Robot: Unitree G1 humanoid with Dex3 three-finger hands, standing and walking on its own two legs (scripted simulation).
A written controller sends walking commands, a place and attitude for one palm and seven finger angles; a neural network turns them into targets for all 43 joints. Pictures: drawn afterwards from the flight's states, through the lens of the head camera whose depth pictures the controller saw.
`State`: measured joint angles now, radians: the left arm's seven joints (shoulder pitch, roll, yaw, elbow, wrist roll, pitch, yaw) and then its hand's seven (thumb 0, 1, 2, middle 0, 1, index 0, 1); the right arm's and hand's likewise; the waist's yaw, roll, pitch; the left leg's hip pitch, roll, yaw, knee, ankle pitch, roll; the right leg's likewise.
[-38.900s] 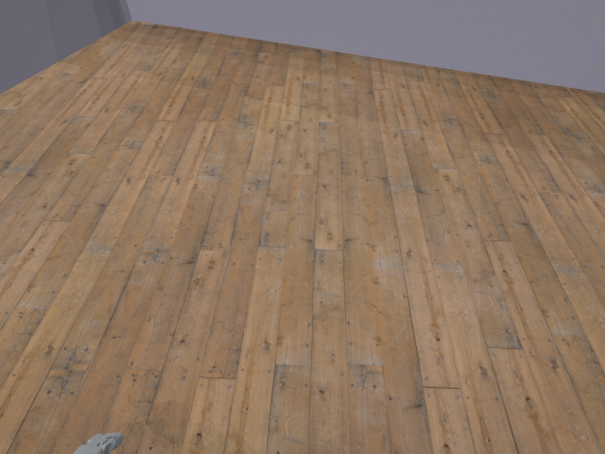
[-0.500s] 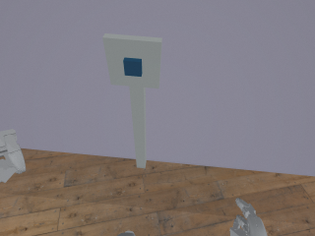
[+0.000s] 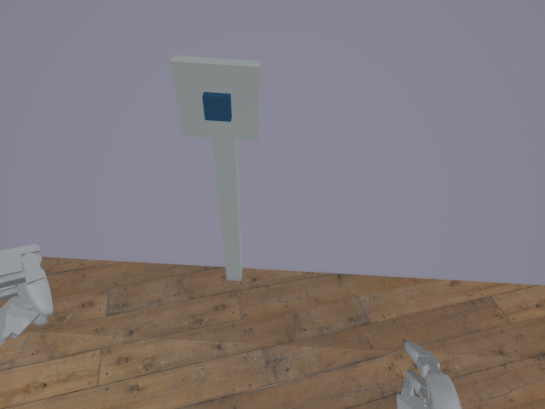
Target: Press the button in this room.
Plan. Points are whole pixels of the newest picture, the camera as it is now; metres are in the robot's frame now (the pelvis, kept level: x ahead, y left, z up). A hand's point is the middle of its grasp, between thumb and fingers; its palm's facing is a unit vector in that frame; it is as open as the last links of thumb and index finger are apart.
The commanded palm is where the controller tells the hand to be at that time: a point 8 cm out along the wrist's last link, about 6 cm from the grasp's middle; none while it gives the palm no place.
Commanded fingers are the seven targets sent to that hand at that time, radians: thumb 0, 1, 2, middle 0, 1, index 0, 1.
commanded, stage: stop stepping back and stand still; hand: left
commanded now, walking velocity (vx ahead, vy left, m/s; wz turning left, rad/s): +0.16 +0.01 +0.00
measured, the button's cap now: (217, 106) +0.72 +0.16 +0.07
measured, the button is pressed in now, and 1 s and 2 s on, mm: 0 0 0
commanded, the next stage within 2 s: let the arm hang, fingers relaxed in 0.44 s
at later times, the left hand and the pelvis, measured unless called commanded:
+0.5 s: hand (27, 335) +0.16 +0.24 +0.16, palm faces +0.42 -0.79 -0.45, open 3.1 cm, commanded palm +0.10 +0.28 +0.18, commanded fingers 0.00 0.90 0.90 -1.30 -1.50 -1.30 -1.50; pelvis -0.03 +0.00 -0.01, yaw +1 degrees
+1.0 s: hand out of the picture -0.07 +0.22 -0.17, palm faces +0.07 -0.97 -0.24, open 4.3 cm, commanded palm none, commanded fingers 0.00 0.90 0.90 -0.42 -0.54 -0.42 -0.54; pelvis -0.04 +0.02 +0.00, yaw +3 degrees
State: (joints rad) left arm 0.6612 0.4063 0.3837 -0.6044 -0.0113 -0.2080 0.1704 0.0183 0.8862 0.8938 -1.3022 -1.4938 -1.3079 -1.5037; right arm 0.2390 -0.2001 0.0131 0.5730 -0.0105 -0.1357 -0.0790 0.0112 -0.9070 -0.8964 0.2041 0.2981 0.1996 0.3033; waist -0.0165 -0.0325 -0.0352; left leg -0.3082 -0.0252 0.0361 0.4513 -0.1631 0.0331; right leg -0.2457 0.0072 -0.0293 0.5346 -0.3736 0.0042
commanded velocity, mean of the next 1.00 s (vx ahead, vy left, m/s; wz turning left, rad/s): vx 0.04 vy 0.01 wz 0.00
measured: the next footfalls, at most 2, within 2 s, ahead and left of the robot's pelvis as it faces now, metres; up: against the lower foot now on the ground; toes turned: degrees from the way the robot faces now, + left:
none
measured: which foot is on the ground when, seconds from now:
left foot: down 0.00-1.00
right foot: down 0.00-1.00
